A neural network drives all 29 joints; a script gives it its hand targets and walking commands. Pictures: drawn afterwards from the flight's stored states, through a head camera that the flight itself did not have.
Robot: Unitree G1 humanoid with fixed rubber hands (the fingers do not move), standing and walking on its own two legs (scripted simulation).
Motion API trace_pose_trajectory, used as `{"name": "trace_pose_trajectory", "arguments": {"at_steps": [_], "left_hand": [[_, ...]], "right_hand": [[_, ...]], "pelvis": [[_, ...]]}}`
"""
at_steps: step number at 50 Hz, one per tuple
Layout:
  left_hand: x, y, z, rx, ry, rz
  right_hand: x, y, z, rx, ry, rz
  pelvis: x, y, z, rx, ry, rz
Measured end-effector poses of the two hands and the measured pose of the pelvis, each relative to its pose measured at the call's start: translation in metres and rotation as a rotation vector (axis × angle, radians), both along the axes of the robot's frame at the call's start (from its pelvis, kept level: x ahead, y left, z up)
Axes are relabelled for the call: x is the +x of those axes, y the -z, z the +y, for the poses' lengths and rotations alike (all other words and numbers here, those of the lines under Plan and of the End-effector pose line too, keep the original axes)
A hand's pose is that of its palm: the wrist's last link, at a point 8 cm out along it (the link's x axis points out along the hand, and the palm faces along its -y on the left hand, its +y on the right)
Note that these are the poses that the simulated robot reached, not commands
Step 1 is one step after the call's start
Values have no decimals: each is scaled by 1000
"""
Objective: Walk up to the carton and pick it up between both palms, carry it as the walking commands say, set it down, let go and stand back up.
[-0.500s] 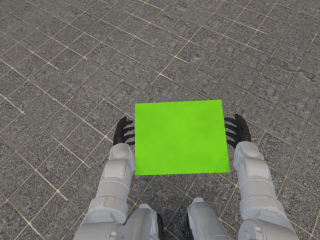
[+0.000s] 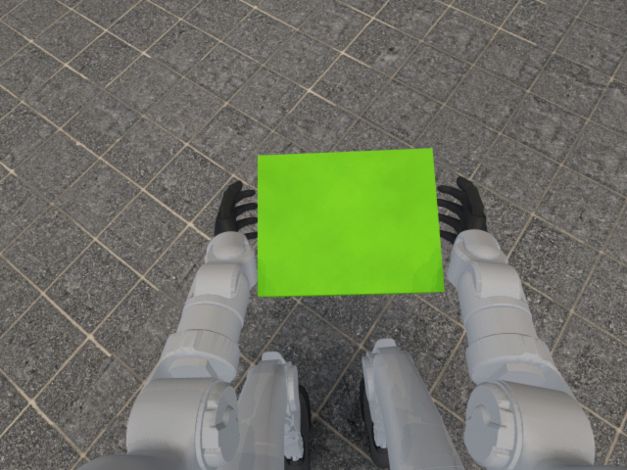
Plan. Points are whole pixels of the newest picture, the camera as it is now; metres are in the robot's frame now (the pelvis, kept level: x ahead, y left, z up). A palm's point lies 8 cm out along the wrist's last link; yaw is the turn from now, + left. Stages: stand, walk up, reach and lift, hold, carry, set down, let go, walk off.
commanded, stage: set down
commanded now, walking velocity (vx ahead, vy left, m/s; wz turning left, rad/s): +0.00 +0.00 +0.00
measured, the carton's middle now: (344, 231) +0.43 -0.05 -0.13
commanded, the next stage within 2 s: none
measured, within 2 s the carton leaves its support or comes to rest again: neither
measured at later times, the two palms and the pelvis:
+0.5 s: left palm (243, 240) +0.44 +0.11 -0.14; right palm (446, 235) +0.41 -0.21 -0.14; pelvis -0.01 +0.00 -0.07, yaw +1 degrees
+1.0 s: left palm (262, 252) +0.46 +0.10 -0.27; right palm (429, 247) +0.44 -0.22 -0.27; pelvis -0.06 -0.01 -0.14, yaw +1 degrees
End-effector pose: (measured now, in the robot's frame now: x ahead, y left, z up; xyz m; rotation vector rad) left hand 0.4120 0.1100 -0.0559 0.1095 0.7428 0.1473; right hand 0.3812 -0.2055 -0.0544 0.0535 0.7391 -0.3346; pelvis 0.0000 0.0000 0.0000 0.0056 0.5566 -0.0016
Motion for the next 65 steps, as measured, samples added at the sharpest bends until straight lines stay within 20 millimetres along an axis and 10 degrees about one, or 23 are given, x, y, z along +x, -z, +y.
{"name": "trace_pose_trajectory", "arguments": {"at_steps": [33,45,65], "left_hand": [[37,122,-3,5,7,-10],[48,201,-13,23,1,-59],[76,241,-14,57,35,-5]], "right_hand": [[41,119,-6,-11,-44,-8],[54,202,-13,-9,-22,-60],[90,233,-15,-35,-59,-35]], "pelvis": [[-23,86,-3,-7,-16,48],[-59,122,-3,-1,-12,-137],[-68,171,-11,6,-9,-132]]}}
